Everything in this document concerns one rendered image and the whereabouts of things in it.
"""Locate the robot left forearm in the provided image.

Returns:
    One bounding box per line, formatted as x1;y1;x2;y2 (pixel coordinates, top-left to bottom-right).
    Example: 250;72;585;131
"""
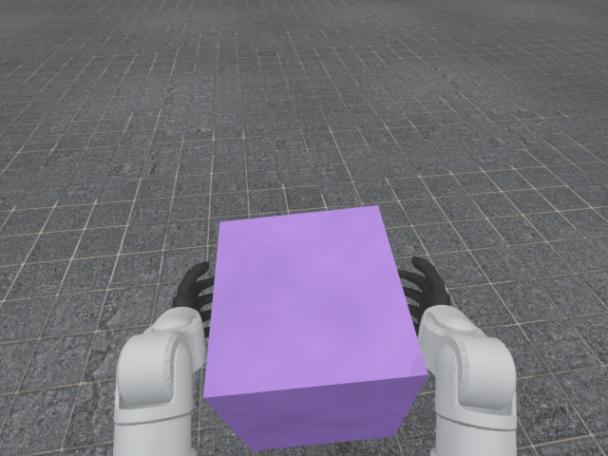
113;307;207;456

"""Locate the carton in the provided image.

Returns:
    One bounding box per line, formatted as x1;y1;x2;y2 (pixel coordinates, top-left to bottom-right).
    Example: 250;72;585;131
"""
203;205;428;451

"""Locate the right robot hand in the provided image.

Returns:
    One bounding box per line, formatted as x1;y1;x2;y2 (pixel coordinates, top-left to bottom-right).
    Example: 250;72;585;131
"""
397;256;450;336

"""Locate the left robot hand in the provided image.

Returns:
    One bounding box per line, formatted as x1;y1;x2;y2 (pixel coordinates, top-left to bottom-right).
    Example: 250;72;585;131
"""
172;261;215;338

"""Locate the robot right forearm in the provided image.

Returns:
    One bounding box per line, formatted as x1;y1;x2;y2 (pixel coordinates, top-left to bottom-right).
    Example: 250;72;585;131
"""
418;305;517;456

